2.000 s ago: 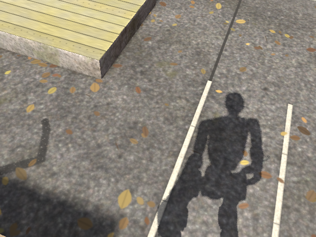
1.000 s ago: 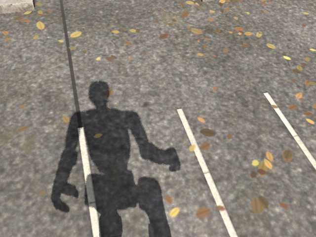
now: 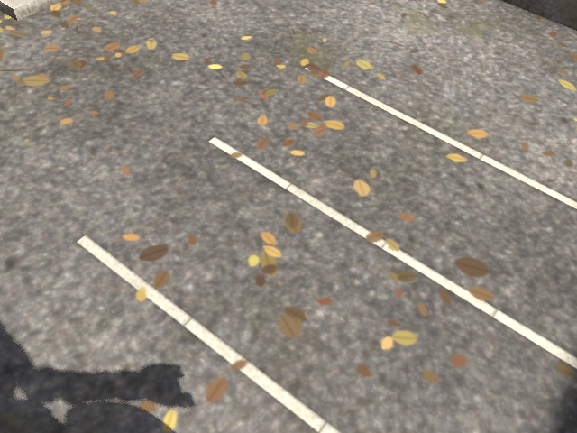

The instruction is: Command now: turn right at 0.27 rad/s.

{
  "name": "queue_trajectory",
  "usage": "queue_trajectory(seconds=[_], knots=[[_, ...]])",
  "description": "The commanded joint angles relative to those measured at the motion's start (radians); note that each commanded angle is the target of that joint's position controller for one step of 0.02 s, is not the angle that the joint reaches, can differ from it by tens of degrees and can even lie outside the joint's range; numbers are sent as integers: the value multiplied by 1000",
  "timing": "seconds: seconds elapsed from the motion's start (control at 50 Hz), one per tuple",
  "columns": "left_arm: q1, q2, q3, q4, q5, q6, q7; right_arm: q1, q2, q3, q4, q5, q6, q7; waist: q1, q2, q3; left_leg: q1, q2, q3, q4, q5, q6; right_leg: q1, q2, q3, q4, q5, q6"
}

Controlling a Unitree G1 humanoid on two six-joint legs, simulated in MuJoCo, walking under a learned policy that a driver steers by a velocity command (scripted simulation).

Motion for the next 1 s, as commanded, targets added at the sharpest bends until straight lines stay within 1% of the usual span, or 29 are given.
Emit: queue_trajectory(seconds=[0.02,0.04,0.08,0.1,0.12,0.14,0.16,0.18,0.2,0.22,0.24,0.26,0.28,0.3,0.32,0.34,0.36,0.4,0.42,0.48,0.54,0.76,1.0], knots=[[42,51,6,-24,-8,3,-4,-34,-134,-34,-42,-1,-20,2,5,194,-58,88,200,-158,-118,438,155,-29,-21,-25,1,7,27],[22,41,-1,-24,-8,5,-3,-17,-134,-34,-29,0,-21,3,-7,195,-64,109,203,-156,-110,438,157,-15,-32,-34,-62,4,31],[-7,24,-16,-18,-8,9,0,0,-146,-38,-6,-2,-20,9,-25,218,-74,118,204,-151,-93,432,160,57,-58,-76,-201,-15,26],[-29,22,-21,-20,-11,10,3,14,-154,-40,6,-2,-17,12,-39,231,-77,111,210,-160,-94,428,163,99,-66,-99,-262,-25,17],[-35,26,-23,-17,-14,10,8,22,-165,-43,17,-4,-14,16,-42,241,-79,108,215,-171,-87,438,165,134,-68,-123,-314,-26,9],[-29,28,-25,-9,-18,8,12,25,-171,-45,27,-4,-11,19,-38,242,-80,106,216,-179,-76,454,163,170,-68,-141,-379,-3,-1],[-5,21,-29,8,-18,4,16,16,-170,-44,34,0,-7,20,-15,227,-82,94,208,-173,-52,474,150,226,-70,-157,-490,73,-13],[24,11,-35,28,-11,-5,20,10,-167,-44,41,5,-6,20,8,204,-86,63,196,-160,-23,471,120,312,-77,-161,-643,207,-27],[17,36,-34,33,2,-17,25,29,-151,-41,47,-1,-12,21,-3,171,-97,3,183,-157,-6,404,74,403,-131,-85,-696,308,-42],[31,90,-32,29,17,-33,32,52,-112,-30,32,-3,-20,28,-27,45,-147,-57,133,-103,66,257,27,483,-298,92,-728,405,-71],[-52,92,-38,34,3,-39,32,55,-57,-13,36,9,-13,29,-74,-99,-103,14,51,-30,-13,-17,2,308,-380,149,-683,548,-139],[-90,37,-52,30,0,-45,27,44,-84,-15,62,0,-7,22,-64,-75,-81,74,64,-34,-40,-9,-7,278,-354,121,-668,509,-137],[-94,27,-57,36,1,-50,27,29,-103,-21,76,-3,-8,22,-49,-73,-68,78,59,-46,-54,49,-7,276,-306,89,-667,428,-110],[-81,34,-57,51,3,-50,31,22,-117,-25,89,-1,-11,24,-39,-65,-52,83,64,-50,-60,104,-9,274,-271,65,-672,384,-89],[-60,46,-56,67,-2,-53,38,19,-130,-31,98,-4,-12,26,-31,-67,-44,83,71,-52,-55,145,-7,275,-255,54,-673,387,-79],[-43,46,-56,85,-6,-55,42,32,-120,-27,111,-4,-16,27,-33,-61,-51,84,80,-57,-65,166,-7,288,-246,43,-672,396,-75],[-36,42,-57,99,-8,-56,43,41,-112,-25,128,-2,-19,26,-33,-39,-48,77,83,-58,-73,167,-8,298,-243,37,-670,391,-74],[-31,34,-61,119,-7,-59,41,55,-97,-20,160,-3,-19,26,-33,0,-44,81,84,-58,-90,148,-15,293,-239,32,-676,346,-75],[-36,30,-62,130,-6,-59,40,53,-93,-19,173,-5,-17,26,-34,13,-29,80,84,-59,-94,143,-16,281,-235,31,-680,323,-74],[-38,27,-64,162,-7,-62,41,56,-88,-17,210,-6,-16,24,-35,28,-10,82,89,-64,-103,140,-16,260,-229,27,-692,290,-73],[-37,24,-65,193,-8,-66,43,60,-84,-16,245,-6,-19,19,-36,40,-11,88,94,-67,-107,141,-15,257,-226,24,-696,287,-73],[5,2,-73,287,-10,-71,50,78,-66,-4,342,-5,-22,6,-34,46,-13,95,102,-69,-105,135,-10,246,-214,9,-699,293,-73],[60,-32,-82,350,-11,-71,55,98,-37,9,399,-4,-23,-2,-28,49,1,78,103,-69,-101,134,-9,244,-208,-3,-686,310,-70]])
Keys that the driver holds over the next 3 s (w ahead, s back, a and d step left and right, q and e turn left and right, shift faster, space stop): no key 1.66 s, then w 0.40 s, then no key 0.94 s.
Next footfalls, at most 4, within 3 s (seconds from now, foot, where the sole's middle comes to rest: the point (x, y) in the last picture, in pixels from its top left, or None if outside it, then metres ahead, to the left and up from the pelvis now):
0.20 right None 0.02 -0.11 -0.78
2.00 left None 0.12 0.11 -0.78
2.42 right None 0.34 -0.02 -0.78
2.72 left None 0.28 0.18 -0.78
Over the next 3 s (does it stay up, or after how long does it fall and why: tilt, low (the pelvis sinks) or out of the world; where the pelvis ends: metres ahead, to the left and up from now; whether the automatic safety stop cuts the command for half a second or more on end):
stays up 0.27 0.07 0.00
